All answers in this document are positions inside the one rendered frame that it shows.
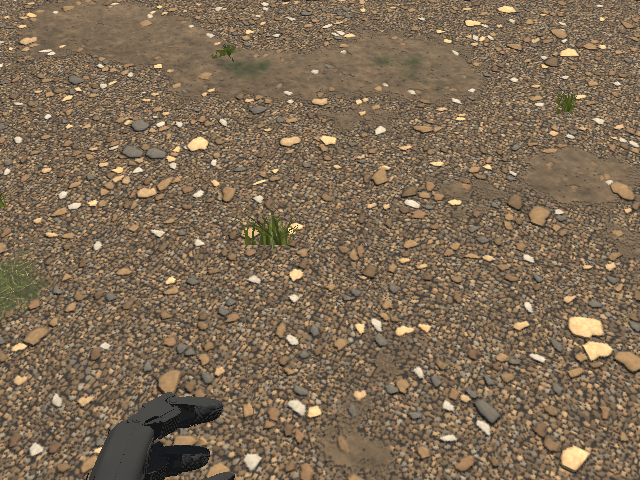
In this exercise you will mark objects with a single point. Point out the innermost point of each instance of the left robot hand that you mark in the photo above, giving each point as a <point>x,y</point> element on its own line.
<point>130,453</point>

